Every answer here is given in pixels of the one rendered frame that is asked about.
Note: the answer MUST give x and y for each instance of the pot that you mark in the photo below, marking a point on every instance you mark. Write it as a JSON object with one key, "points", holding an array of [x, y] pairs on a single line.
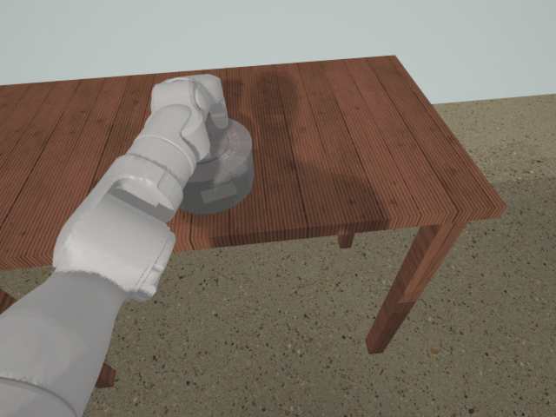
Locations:
{"points": [[220, 196]]}

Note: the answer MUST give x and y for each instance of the lid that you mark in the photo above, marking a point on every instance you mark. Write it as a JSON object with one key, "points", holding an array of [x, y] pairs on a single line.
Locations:
{"points": [[230, 149]]}

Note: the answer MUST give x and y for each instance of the left robot hand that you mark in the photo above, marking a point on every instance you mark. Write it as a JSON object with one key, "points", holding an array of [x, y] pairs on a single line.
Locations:
{"points": [[217, 106]]}

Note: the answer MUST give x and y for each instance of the left robot forearm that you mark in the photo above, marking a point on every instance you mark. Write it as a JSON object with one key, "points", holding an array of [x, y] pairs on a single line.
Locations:
{"points": [[153, 173]]}

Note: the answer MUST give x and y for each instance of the knob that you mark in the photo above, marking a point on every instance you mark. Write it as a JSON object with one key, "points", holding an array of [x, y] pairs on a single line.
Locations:
{"points": [[208, 131]]}

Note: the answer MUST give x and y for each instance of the robot left upper arm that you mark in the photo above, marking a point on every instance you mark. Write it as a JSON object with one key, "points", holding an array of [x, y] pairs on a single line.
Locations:
{"points": [[54, 340]]}

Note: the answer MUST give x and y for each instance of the table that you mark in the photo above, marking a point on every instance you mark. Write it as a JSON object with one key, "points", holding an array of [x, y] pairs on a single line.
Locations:
{"points": [[339, 147]]}

